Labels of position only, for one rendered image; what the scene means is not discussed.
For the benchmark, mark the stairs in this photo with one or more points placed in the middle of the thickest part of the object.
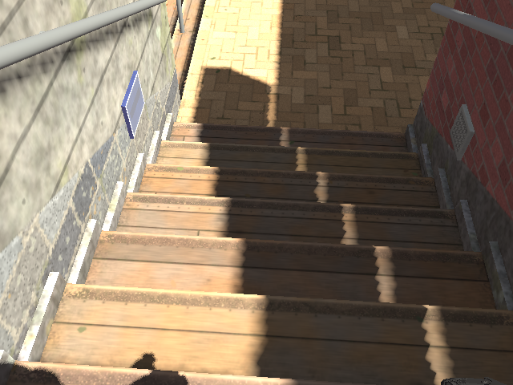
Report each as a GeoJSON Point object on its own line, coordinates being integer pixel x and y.
{"type": "Point", "coordinates": [256, 255]}
{"type": "Point", "coordinates": [183, 43]}

